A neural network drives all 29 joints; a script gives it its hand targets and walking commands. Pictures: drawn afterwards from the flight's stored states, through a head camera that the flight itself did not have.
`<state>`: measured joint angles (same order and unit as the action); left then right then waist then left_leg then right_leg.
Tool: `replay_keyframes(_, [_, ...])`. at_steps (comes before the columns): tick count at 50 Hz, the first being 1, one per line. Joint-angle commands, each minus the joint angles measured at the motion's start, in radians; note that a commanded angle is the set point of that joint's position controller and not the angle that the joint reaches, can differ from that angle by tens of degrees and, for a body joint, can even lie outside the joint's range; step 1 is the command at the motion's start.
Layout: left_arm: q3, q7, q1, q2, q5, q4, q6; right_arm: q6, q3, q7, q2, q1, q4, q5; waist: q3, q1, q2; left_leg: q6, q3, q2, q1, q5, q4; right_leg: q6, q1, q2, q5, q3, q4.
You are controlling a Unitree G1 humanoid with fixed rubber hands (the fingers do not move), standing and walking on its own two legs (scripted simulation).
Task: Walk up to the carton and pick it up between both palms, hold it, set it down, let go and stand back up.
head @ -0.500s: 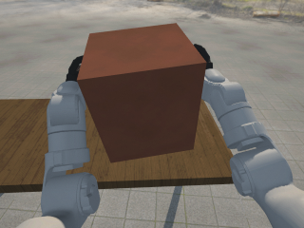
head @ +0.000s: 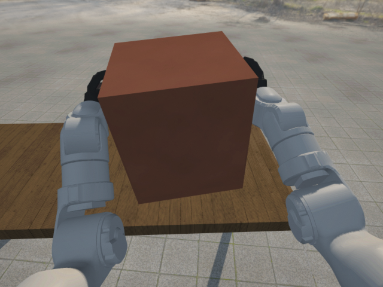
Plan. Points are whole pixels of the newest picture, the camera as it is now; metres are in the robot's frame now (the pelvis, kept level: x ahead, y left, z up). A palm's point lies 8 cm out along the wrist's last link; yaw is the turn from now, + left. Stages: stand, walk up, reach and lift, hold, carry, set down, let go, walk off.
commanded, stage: hold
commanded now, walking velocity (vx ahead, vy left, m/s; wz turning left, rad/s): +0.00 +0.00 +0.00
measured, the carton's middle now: (180, 117) +0.38 +0.00 +0.24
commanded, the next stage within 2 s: none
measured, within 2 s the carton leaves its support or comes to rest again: neither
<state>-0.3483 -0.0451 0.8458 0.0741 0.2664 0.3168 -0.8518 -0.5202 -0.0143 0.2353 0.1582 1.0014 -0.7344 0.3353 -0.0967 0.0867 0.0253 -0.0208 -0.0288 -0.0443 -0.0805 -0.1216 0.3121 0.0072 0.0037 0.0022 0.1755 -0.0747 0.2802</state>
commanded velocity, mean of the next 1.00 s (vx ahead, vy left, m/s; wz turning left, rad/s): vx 0.00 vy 0.00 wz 0.00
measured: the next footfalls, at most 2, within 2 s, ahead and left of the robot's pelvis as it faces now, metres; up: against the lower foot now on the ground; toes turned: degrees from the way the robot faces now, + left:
none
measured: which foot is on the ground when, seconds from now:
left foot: down 0.00-1.00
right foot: down 0.00-1.00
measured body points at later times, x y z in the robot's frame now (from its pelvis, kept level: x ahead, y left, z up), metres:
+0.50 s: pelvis +0.00 +0.00 +0.00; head -0.08 +0.02 +0.44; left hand +0.39 +0.17 +0.26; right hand +0.39 -0.15 +0.28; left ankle +0.04 +0.13 -0.75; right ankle +0.00 -0.11 -0.75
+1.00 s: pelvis +0.00 +0.00 +0.00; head -0.08 +0.02 +0.44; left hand +0.39 +0.17 +0.27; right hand +0.39 -0.15 +0.28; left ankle +0.04 +0.13 -0.75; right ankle +0.00 -0.11 -0.75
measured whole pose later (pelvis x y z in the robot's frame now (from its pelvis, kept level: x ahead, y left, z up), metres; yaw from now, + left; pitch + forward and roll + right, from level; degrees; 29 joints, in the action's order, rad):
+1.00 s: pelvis +0.00 +0.00 +0.00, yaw +0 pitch -6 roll -1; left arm -0.35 -0.04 0.84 0.07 0.26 0.28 -0.88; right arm -0.55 -0.03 0.25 0.17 0.98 -0.69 0.37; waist -0.11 0.09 0.03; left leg -0.02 -0.04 -0.05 -0.09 -0.14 0.33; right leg 0.00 0.00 0.01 0.17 -0.06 0.27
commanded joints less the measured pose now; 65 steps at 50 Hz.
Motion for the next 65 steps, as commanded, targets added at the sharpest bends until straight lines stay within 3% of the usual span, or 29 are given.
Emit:
replay_keyframes(1, [0.386,-0.135,0.664,-0.534,-0.158,-0.170,0.091,0.030,-0.259,-0.094,-0.638,0.699,0.327,0.150,-0.347,-0.010,-0.036,0.000,0.012,0.090,0.164,0.209,0.018,-0.085,0.036,0.066,-0.251,0.039,-0.020])
replay_keyframes(3, [0.386,-0.134,0.685,-0.537,-0.154,-0.152,0.090,0.021,-0.255,-0.093,-0.647,0.691,0.287,0.140,-0.289,0.000,-0.027,0.003,0.005,0.089,0.159,0.154,0.004,-0.085,-0.009,0.058,-0.188,0.042,-0.035])
replay_keyframes(6, [0.394,-0.131,0.678,-0.544,-0.163,-0.165,0.089,0.030,-0.250,-0.094,-0.646,0.703,0.330,0.139,-0.307,-0.001,-0.025,0.003,0.008,0.089,0.159,0.173,0.011,-0.076,-0.012,0.063,-0.197,0.031,-0.030])
replay_keyframes(7, [0.425,-0.129,0.696,-0.567,-0.177,-0.189,0.090,0.033,-0.258,-0.095,-0.654,0.712,0.354,0.146,-0.318,-0.003,-0.032,-0.004,0.008,0.085,0.165,0.197,0.015,-0.075,-0.012,0.069,-0.191,0.028,-0.025])
replay_keyframes(11, [0.407,-0.119,0.704,-0.559,-0.160,-0.180,0.082,0.014,-0.224,-0.109,-0.620,0.654,0.247,0.130,-0.250,0.008,-0.073,-0.013,0.018,0.076,0.170,0.136,-0.005,-0.062,-0.060,0.067,-0.101,0.034,-0.045])
replay_keyframes(13, [0.439,-0.121,0.674,-0.591,-0.171,-0.183,0.073,0.019,-0.232,-0.116,-0.603,0.670,0.278,0.138,-0.288,0.009,-0.099,-0.021,0.016,0.068,0.163,0.122,-0.009,-0.051,-0.039,0.074,-0.062,0.034,-0.045])
replay_keyframes(18, [0.406,-0.121,0.629,-0.567,-0.166,-0.156,0.071,0.019,-0.248,-0.108,-0.615,0.691,0.314,0.148,-0.307,0.000,-0.029,-0.010,0.016,0.079,0.174,0.209,0.021,-0.065,-0.009,0.071,-0.192,0.042,-0.036])
replay_keyframes(21, [0.398,-0.128,0.635,-0.556,-0.154,-0.173,0.070,0.010,-0.252,-0.102,-0.615,0.656,0.287,0.150,-0.276,0.003,-0.045,-0.012,0.011,0.085,0.164,0.191,0.012,-0.071,-0.002,0.067,-0.198,0.037,-0.035])
replay_keyframes(22, [0.431,-0.129,0.730,-0.553,-0.208,-0.219,0.082,0.012,-0.249,-0.104,-0.642,0.683,0.322,0.151,-0.332,0.034,-0.039,-0.014,0.006,0.086,0.145,0.169,0.012,-0.076,-0.009,0.069,-0.178,0.034,-0.040])
replay_keyframes(25, [0.435,-0.115,0.724,-0.576,-0.207,-0.196,0.084,0.006,-0.244,-0.107,-0.649,0.682,0.315,0.149,-0.325,0.018,-0.060,-0.014,0.008,0.085,0.143,0.160,0.013,-0.071,-0.024,0.067,-0.180,0.041,-0.039])
replay_keyframes(30, [0.399,-0.118,0.679,-0.562,-0.178,-0.170,0.071,0.001,-0.270,-0.099,-0.641,0.683,0.318,0.165,-0.324,0.001,-0.045,-0.007,0.008,0.085,0.146,0.178,0.016,-0.072,0.005,0.071,-0.205,0.041,-0.035])
replay_keyframes(65, [0.396,-0.124,0.702,-0.565,-0.182,-0.152,0.074,-0.002,-0.248,-0.103,-0.631,0.695,0.298,0.163,-0.319,0.005,-0.049,-0.009,0.008,0.083,0.139,0.165,0.011,-0.067,-0.016,0.072,-0.173,0.043,-0.043])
